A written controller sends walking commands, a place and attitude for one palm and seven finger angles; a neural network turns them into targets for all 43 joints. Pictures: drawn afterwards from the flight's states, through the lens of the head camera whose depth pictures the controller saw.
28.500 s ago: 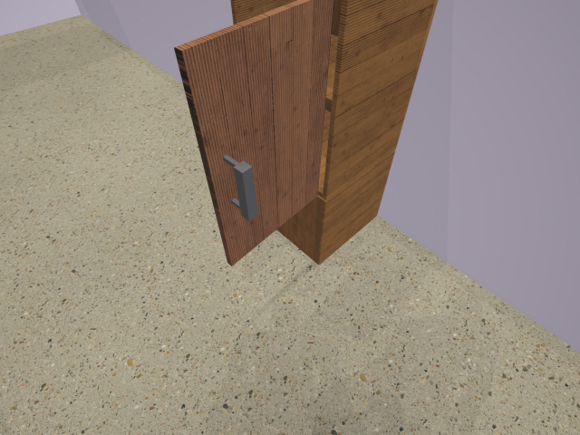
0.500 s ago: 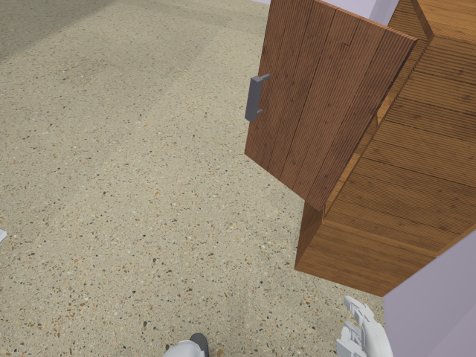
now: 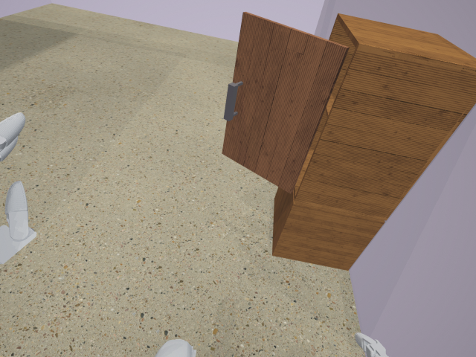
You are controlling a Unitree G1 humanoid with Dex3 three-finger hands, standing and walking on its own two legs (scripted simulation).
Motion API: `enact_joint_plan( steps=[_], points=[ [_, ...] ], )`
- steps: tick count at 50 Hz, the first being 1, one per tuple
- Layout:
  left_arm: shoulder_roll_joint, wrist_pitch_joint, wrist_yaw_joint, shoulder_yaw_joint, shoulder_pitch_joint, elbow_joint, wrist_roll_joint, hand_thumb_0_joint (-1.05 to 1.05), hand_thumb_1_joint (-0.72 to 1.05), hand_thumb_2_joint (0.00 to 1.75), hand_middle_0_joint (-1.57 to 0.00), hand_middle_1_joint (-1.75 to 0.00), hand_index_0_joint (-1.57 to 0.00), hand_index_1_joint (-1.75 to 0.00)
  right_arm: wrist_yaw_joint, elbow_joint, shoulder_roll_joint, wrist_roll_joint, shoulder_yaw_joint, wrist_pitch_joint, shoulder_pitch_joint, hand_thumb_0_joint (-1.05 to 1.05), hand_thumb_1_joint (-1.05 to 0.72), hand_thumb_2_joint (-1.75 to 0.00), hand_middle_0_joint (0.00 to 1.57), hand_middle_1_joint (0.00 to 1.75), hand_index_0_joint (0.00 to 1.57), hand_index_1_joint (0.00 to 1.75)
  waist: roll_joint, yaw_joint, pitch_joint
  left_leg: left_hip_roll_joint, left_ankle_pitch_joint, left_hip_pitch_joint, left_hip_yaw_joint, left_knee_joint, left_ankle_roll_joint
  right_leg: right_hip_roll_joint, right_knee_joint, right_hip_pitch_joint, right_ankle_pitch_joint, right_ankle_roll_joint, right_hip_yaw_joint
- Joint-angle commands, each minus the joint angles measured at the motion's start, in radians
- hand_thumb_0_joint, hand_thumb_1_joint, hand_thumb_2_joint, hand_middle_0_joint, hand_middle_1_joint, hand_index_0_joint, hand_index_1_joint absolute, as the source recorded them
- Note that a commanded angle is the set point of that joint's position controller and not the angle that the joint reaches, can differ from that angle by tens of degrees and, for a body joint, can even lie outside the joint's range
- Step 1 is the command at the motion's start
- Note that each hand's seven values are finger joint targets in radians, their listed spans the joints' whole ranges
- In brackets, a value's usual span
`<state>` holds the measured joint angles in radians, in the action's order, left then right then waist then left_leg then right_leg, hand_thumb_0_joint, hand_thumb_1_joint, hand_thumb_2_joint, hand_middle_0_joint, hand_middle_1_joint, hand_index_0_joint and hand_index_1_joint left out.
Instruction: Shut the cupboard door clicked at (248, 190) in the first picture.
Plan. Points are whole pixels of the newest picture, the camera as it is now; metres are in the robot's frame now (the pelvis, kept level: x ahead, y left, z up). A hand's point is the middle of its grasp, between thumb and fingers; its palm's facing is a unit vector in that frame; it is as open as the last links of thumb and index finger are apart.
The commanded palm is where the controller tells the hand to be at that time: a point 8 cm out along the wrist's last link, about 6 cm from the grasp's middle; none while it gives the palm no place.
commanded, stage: stop stepping back and stand still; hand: left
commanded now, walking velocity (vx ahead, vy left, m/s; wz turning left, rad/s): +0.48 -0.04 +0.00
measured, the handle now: (234, 100) +1.03 +0.12 -0.03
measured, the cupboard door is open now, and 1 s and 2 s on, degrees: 61 61 61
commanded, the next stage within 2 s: let the arm hang, fingers relaxed in 1.14 s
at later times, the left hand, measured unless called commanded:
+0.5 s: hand out of the picture +0.14 +0.30 +0.20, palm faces +0.48 -0.70 -0.53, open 7.4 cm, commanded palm +0.08 +0.32 +0.20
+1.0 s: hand (24, 209) +0.20 +0.31 +0.19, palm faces +0.40 -0.75 -0.52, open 7.4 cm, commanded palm +0.13 +0.34 +0.20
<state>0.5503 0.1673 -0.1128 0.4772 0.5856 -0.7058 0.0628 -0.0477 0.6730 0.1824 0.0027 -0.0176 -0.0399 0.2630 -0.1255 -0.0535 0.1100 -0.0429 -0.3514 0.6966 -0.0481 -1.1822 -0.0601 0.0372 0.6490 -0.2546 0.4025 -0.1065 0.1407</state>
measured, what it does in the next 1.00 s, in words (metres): steps on the spot: left foot, then right foot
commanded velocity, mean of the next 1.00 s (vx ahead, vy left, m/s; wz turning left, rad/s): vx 0.07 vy -0.04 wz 0.00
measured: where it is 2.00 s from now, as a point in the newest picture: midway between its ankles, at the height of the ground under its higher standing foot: outside the picture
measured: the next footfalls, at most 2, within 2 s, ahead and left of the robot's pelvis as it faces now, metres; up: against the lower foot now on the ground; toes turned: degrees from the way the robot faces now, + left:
left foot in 0.16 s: -0.06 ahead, +0.18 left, +0.00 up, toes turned +7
right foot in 0.44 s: -0.01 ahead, -0.07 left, +0.00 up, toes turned -3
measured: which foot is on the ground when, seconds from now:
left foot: up 0.00-0.14, down 0.16-0.46, up 0.48-0.70, down 0.72-1.00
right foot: down 0.00-0.16, up 0.18-0.42, down 0.44-1.00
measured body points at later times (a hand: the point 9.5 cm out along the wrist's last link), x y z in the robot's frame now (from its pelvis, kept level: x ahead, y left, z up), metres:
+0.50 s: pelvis -0.06 +0.02 +0.00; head -0.07 +0.02 +0.45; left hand +0.11 +0.33 +0.23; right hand +0.05 -0.20 -0.11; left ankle -0.10 +0.17 -0.70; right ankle -0.05 -0.07 -0.72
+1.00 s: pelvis -0.01 +0.04 +0.02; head +0.02 +0.05 +0.47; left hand +0.17 +0.34 +0.21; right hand +0.16 -0.17 -0.07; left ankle +0.03 +0.14 -0.72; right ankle -0.05 -0.07 -0.72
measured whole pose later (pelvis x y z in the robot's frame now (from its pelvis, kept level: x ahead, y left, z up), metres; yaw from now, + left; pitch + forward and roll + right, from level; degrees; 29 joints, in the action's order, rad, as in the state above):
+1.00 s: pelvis -0.01 +0.04 +0.02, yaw -1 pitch +1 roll -1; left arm 0.44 0.20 -0.16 0.47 0.55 -0.50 0.04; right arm -0.05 0.59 0.15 -0.01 0.04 -0.10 0.17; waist 0.01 0.00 -0.04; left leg -0.05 -0.21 0.33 -0.09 -0.52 0.02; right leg 0.02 0.47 -0.19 0.30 -0.01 0.04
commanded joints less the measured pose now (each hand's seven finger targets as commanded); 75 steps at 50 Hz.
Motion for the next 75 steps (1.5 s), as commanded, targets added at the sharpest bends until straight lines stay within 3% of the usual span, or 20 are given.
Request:
enact_joint_plan(
  steps=[1, 6, 8, 9, 12, 16, 20, 22, 23, 24, 30, 34, 37, 39, 52, 61, 62, 64, 70, 75],
  points=[
    [0.069, 0.021, -0.074, 0.014, -0.394, 0.147, -0.028, 0.0, 0.9, 0.9, -0.2, -0.3, -0.2, -0.3, -0.053, -0.154, 0.149, 0.007, -0.02, -0.07, -0.164, 0.0, -0.9, -0.9, 0.2, 0.3, 0.2, 0.3, 0.336, 0.089, -0.239, -0.061, -0.032, -0.208, 0.013, 0.136, 0.047, -0.316, -0.485, -0.357, 0.382, -0.067, -0.4],
    [-0.01, 0.022, -0.082, -0.095, -0.364, 0.182, -0.04, 0.0, 0.9, 0.9, -0.2, -0.3, -0.2, -0.3, -0.068, -0.158, 0.143, -0.004, 0.001, -0.097, -0.067, 0.0, -0.9, -0.9, 0.2, 0.3, 0.2, 0.3, 0.118, 0.079, -0.126, 0.01, -0.154, -0.457, -0.087, 0.811, 0.096, -0.164, -0.228, -0.067, 0.201, 0.009, -0.206],
    [0.01, 0.049, -0.08, -0.049, -0.291, 0.068, -0.026, 0.0, 0.9, 0.9, -0.2, -0.3, -0.2, -0.3, -0.055, -0.212, 0.192, -0.01, -0.023, -0.093, -0.065, 0.0, -0.9, -0.9, 0.2, 0.3, 0.2, 0.3, 0.355, 0.088, -0.101, -0.318, -0.175, -0.653, 0.432, 0.939, 0.227, -0.011, 0.178, -0.374, 0.105, 0.098, -0.048],
    [0.065, 0.066, -0.07, 0.009, -0.238, 0.044, -0.032, 0.0, 0.9, 0.9, -0.2, -0.3, -0.2, -0.3, -0.045, -0.218, 0.173, -0.007, -0.026, -0.089, -0.091, 0.0, -0.9, -0.9, 0.2, 0.3, 0.2, 0.3, 0.253, 0.091, -0.109, -0.406, -0.093, -0.621, 0.5, 0.993, 0.272, -0.026, 0.316, -0.412, 0.066, 0.106, -0.077],
    [0.118, 0.085, -0.044, 0.112, -0.105, -0.037, -0.031, 0.0, 0.9, 0.9, -0.2, -0.3, -0.2, -0.3, -0.016, -0.201, 0.149, 0.001, -0.03, -0.081, -0.132, 0.0, -0.9, -0.9, 0.2, 0.3, 0.2, 0.3, 0.188, 0.087, -0.142, -0.373, -0.078, -0.465, 0.39, 1.008, 0.26, -0.087, 0.353, -0.358, -0.049, 0.102, -0.14],
    [0.117, 0.1, -0.054, 0.125, -0.075, -0.105, -0.039, 0.0, 0.9, 0.9, -0.2, -0.3, -0.2, -0.3, -0.018, -0.189, 0.144, 0.01, -0.022, -0.092, -0.126, 0.0, -0.9, -0.9, 0.2, 0.3, 0.2, 0.3, 0.404, 0.071, -0.147, -0.272, -0.179, -0.342, 0.121, 1.002, 0.181, -0.058, 0.104, -0.118, -0.089, 0.101, -0.044],
    [0.081, 0.072, -0.072, 0.108, -0.099, 0.046, -0.046, 0.0, 0.9, 0.9, -0.2, -0.3, -0.2, -0.3, -0.029, -0.166, 0.141, 0.006, -0.021, -0.088, -0.099, 0.0, -0.9, -0.9, 0.2, 0.3, 0.2, 0.3, 0.333, 0.07, -0.1, -0.197, -0.272, -0.252, 0.014, 0.824, 0.14, 0.004, -0.134, 0.145, -0.047, 0.092, 0.027],
    [0.074, 0.058, -0.085, 0.109, -0.098, 0.139, -0.048, 0.0, 0.9, 0.9, -0.2, -0.3, -0.2, -0.3, -0.031, -0.156, 0.137, -0.003, -0.029, -0.077, -0.091, 0.0, -0.9, -0.9, 0.2, 0.3, 0.2, 0.3, 0.107, 0.064, -0.06, -0.097, -0.199, -0.106, -0.05, 0.478, 0.111, -0.137, -0.229, 0.269, 0.064, -0.002, -0.242],
    [0.094, 0.053, -0.093, 0.11, -0.115, 0.156, -0.052, 0.0, 0.9, 0.9, -0.2, -0.3, -0.2, -0.3, -0.03, -0.16, 0.127, -0.01, -0.037, -0.074, -0.088, 0.0, -0.9, -0.9, 0.2, 0.3, 0.2, 0.3, -0.11, 0.065, -0.04, 0.009, -0.193, -0.006, -0.075, 0.22, 0.078, -0.334, -0.35, 0.28, 0.037, -0.102, -0.592],
    [0.101, 0.067, -0.094, 0.11, -0.149, 0.151, -0.045, 0.0, 0.9, 0.9, -0.2, -0.3, -0.2, -0.3, -0.03, -0.159, 0.142, -0.006, -0.045, -0.078, -0.099, 0.0, -0.9, -0.9, 0.2, 0.3, 0.2, 0.3, -0.112, 0.058, -0.073, 0.012, -0.222, 0.042, -0.004, 0.054, 0.063, -0.434, -0.389, 0.267, -0.13, -0.149, -0.655],
    [0.043, 0.111, -0.082, 0.051, -0.158, 0.023, -0.044, 0.0, 0.9, 0.9, -0.2, -0.3, -0.2, -0.3, -0.023, -0.158, 0.124, 0.001, -0.021, -0.057, -0.161, 0.0, -0.9, -0.9, 0.2, 0.3, 0.2, 0.3, -0.015, 0.069, -0.106, -0.039, -0.024, -0.259, -0.004, 0.379, 0.061, -0.311, -0.335, -0.016, -0.165, -0.064, -0.256],
    [0.068, 0.126, -0.094, 0.063, -0.183, -0.084, -0.04, 0.0, 0.9, 0.9, -0.2, -0.3, -0.2, -0.3, -0.041, -0.176, 0.128, 0.003, -0.032, -0.084, -0.15, 0.0, -0.9, -0.9, 0.2, 0.3, 0.2, 0.3, 0.089, 0.068, -0.102, 0.025, 0.151, -0.48, -0.056, 0.624, 0.061, -0.249, -0.311, -0.079, -0.063, -0.001, -0.211],
    [0.079, 0.138, -0.095, 0.097, -0.155, -0.131, -0.044, 0.0, 0.9, 0.9, -0.2, -0.3, -0.2, -0.3, -0.049, -0.206, 0.163, -0.002, -0.041, -0.095, -0.146, 0.0, -0.9, -0.9, 0.2, 0.3, 0.2, 0.3, 0.426, 0.045, -0.092, -0.155, 0.195, -0.489, 0.21, 0.823, 0.121, -0.091, -0.08, -0.086, -0.04, 0.088, -0.127],
    [0.079, 0.136, -0.088, 0.118, -0.127, -0.058, -0.04, 0.0, 0.9, 0.9, -0.2, -0.3, -0.2, -0.3, -0.043, -0.196, 0.136, 0.002, -0.027, -0.11, -0.139, 0.0, -0.9, -0.9, 0.2, 0.3, 0.2, 0.3, 0.484, 0.053, -0.084, -0.227, 0.131, -0.399, 0.278, 0.94, 0.139, -0.042, 0.029, -0.022, 0.031, 0.106, -0.097],
    [0.046, 0.05, -0.069, 0.082, 0.012, -0.002, -0.005, 0.0, 0.9, 0.9, -0.2, -0.3, -0.2, -0.3, -0.034, -0.224, 0.126, -0.021, -0.01, -0.078, -0.115, 0.0, -0.9, -0.9, 0.2, 0.3, 0.2, 0.3, 0.118, 0.067, 0.136, -0.095, 0.521, -0.505, 0.028, 0.67, 0.068, -0.127, -0.177, 0.166, -0.678, 0.102, -0.184],
    [0.062, 0.055, -0.082, 0.088, -0.049, 0.004, -0.01, 0.0, 0.9, 0.9, -0.2, -0.3, -0.2, -0.3, -0.05, -0.21, 0.118, -0.018, 0.0, -0.058, -0.135, 0.0, -0.9, -0.9, 0.2, 0.3, 0.2, 0.3, 0.204, 0.066, 0.005, -0.07, 0.306, -0.454, 0.043, 0.706, 0.068, -0.13, -0.246, 0.063, -0.402, 0.09, -0.205],
    [-0.197, -0.099, 0.065, -0.402, -0.09, 0.766, -0.078, 0.0, 0.9, 0.9, -0.2, -0.3, -0.2, -0.3, 0.047, -0.022, 0.251, -0.02, -0.033, -0.122, -0.205, 0.0, -0.9, -0.9, 0.2, 0.3, 0.2, 0.3, 0.207, 0.093, -0.097, -0.095, 0.442, -0.398, 0.049, 0.572, 0.07, -0.19, -0.125, -0.054, -0.476, 0.085, -0.124],
    [-0.187, -0.193, 0.101, -0.38, -0.121, 0.799, -0.076, 0.0, 0.9, 0.9, -0.2, -0.3, -0.2, -0.3, 0.051, -0.02, 0.249, -0.011, -0.037, -0.05, -0.132, 0.0, -0.9, -0.9, 0.2, 0.3, 0.2, 0.3, 0.252, 0.071, -0.08, -0.121, 0.282, -0.372, 0.061, 0.659, 0.082, -0.151, -0.156, -0.062, -0.232, 0.089, -0.157],
    [-0.149, -0.177, 0.104, -0.413, -0.305, 1.112, -0.093, 0.0, 0.9, 0.9, -0.2, -0.3, -0.2, -0.3, 0.056, 0.034, 0.22, 0.022, -0.007, 0.031, -0.09, 0.0, -0.9, -0.9, 0.2, 0.3, 0.2, 0.3, -0.125, 0.078, -0.162, -0.041, 0.102, -0.383, 0.096, 0.632, 0.092, -0.191, -0.281, -0.182, 0.04, 0.027, -0.232],
    [-0.173, -0.187, 0.093, -0.445, -0.32, 1.342, -0.084, 0.0, 0.9, 0.9, -0.2, -0.3, -0.2, -0.3, 0.054, 0.122, 0.187, 0.028, 0.008, 0.056, -0.034, 0.0, -0.9, -0.9, 0.2, 0.3, 0.2, 0.3, 0.134, 0.086, -0.143, -0.047, 0.152, -0.443, 0.111, 0.704, 0.088, -0.155, -0.245, -0.147, 0.029, 0.039, -0.211]
  ],
)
